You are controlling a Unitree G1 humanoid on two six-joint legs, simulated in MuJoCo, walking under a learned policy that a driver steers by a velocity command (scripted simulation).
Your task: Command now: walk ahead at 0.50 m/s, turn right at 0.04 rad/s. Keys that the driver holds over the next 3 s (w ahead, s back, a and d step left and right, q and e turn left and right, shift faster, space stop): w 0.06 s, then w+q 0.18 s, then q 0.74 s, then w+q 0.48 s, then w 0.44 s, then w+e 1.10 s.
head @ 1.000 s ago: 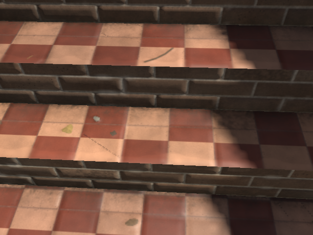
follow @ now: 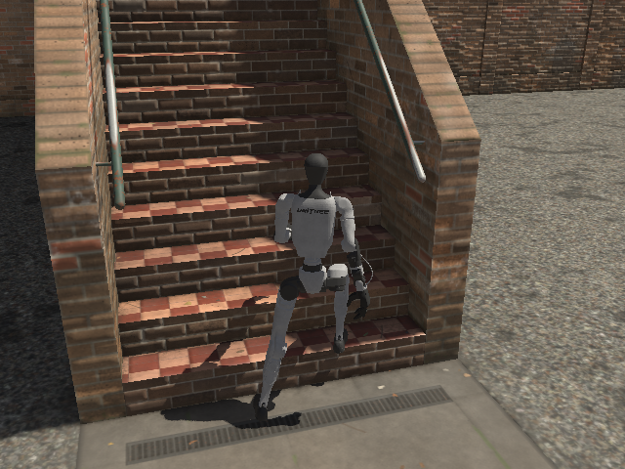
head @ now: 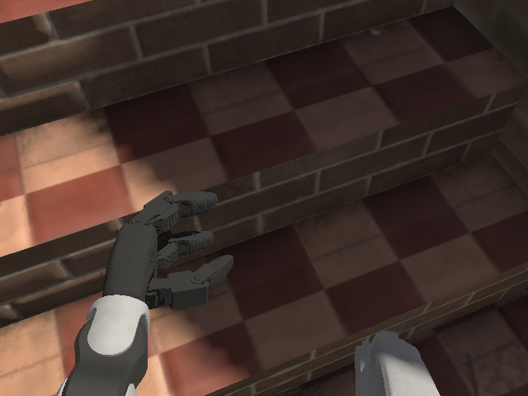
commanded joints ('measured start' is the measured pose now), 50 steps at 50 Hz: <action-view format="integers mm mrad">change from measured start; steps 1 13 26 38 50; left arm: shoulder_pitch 617 504 821 931 434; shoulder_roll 210 26 85 133 24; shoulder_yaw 114 42 47 59 34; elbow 112 513 583 569 120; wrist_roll -11 41 16 23 52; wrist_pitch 0 -93 -119 -53 -40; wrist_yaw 29 21 75 101 5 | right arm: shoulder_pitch -161 -282 -406 -576 -430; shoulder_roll -313 152 179 147 -10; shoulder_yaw -68 51 36 67 -2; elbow -189 -306 -297 -468 -398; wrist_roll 92 -18 -64 -45 -40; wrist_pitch -62 47 126 197 135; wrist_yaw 63 -19 -42 -39 -90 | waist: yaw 392 33 168 118 193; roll -61 -30 -127 -219 -175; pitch -538 16 -18 28 67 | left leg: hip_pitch -496 -1307 -1638 -1627 -1041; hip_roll -102 -334 -338 -316 -171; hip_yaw -86 -280 -110 20 -834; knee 780 2064 2277 2030 602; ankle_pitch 1014 159 46 -223 -704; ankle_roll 101 60 78 80 339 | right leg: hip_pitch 1226 725 1300 1416 413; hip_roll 110 -172 -177 -121 205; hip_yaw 287 197 -87 -154 209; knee -582 -1072 -1041 -1114 453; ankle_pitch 27 198 902 1324 334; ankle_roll -22 128 184 187 100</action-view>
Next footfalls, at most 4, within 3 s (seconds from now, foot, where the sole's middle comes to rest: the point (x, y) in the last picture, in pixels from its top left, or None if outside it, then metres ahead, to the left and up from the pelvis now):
0.88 left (302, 311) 0.44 -0.06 -0.37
1.28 right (412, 235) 0.57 -0.29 -0.37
1.88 left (63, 176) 0.63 0.30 -0.17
2.68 right None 0.73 0.44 0.03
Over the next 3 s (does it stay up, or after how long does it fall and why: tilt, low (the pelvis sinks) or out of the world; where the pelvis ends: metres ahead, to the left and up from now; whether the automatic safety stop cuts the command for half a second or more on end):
stays up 0.56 0.57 0.58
